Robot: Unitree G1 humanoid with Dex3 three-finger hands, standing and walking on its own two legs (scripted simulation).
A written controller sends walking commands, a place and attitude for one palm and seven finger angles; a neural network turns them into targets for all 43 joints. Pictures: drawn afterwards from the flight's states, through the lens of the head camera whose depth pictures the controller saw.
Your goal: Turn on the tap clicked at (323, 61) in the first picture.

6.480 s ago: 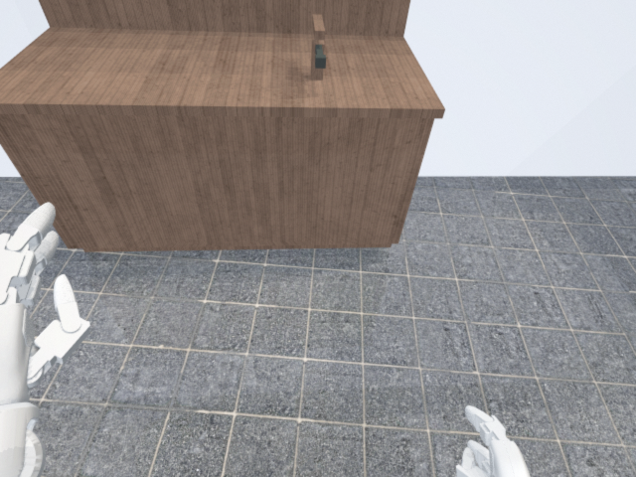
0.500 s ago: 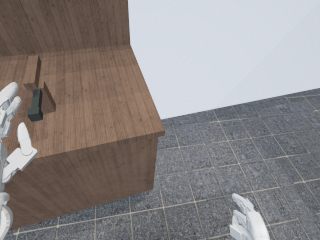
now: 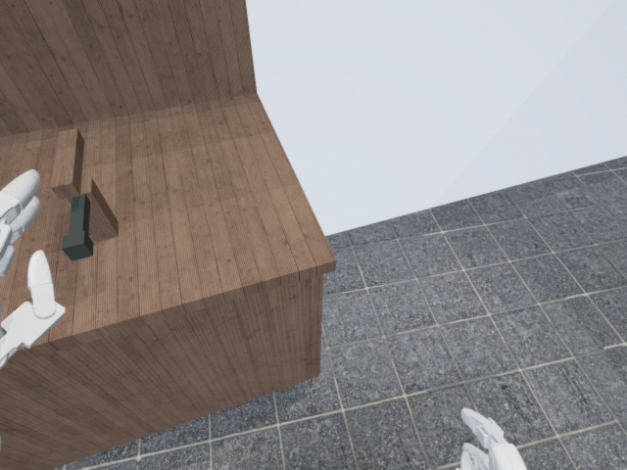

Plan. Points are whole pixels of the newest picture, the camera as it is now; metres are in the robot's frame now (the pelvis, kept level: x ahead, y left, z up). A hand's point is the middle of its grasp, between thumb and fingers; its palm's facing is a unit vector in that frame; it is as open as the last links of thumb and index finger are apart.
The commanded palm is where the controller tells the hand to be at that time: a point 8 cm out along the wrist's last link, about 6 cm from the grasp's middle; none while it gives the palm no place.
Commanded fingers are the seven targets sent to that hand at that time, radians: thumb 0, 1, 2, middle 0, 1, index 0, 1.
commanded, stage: shuffle to correct the standing spot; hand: left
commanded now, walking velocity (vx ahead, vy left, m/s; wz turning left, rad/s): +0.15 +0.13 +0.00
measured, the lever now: (78, 245) +0.39 +0.34 +0.06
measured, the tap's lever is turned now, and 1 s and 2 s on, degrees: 0 0 0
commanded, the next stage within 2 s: come to a stop and stand still in 0.24 s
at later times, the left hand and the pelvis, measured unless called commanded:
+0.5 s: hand out of the picture +0.25 +0.32 +0.19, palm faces +0.45 -0.81 -0.37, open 7.4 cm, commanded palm +0.19 +0.34 +0.20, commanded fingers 0.00 0.90 0.90 -0.20 -0.30 -0.20 -0.30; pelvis +0.03 +0.06 +0.01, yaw +0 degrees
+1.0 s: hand out of the picture +0.26 +0.33 +0.18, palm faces +0.38 -0.86 -0.33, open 7.4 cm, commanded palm +0.20 +0.36 +0.20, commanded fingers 0.00 0.90 0.90 -0.20 -0.30 -0.20 -0.30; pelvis +0.04 +0.08 +0.02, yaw +0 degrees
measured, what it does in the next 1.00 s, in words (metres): steps on the spot: left foot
